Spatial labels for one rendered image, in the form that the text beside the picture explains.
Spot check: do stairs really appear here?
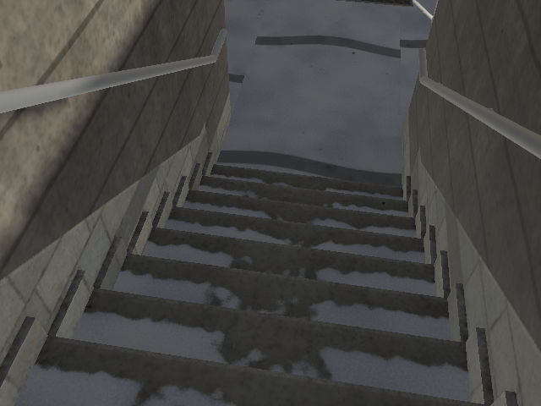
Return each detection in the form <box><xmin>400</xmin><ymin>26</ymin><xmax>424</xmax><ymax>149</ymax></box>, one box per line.
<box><xmin>14</xmin><ymin>164</ymin><xmax>490</xmax><ymax>406</ymax></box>

